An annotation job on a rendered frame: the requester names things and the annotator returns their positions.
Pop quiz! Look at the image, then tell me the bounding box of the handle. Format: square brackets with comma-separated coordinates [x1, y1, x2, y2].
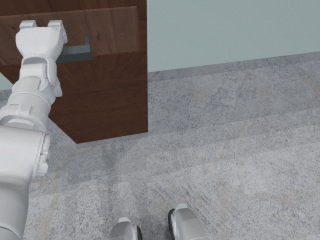
[55, 35, 93, 64]

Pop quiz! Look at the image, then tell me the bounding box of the right robot shin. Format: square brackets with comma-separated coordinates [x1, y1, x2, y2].
[174, 203, 188, 240]

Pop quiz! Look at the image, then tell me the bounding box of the robot left forearm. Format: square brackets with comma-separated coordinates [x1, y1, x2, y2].
[0, 53, 57, 135]

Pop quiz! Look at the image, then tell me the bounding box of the drawer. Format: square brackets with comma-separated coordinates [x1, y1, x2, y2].
[0, 6, 140, 65]

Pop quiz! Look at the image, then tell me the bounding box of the cabinet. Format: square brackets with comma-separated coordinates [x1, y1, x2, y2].
[0, 0, 148, 144]

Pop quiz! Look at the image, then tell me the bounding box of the robot left hand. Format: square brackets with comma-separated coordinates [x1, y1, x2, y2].
[15, 20, 68, 97]

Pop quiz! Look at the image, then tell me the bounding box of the robot left upper arm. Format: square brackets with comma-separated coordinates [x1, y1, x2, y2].
[0, 125, 51, 240]

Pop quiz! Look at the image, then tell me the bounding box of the right robot thigh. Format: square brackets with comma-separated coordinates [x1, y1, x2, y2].
[171, 208, 213, 240]

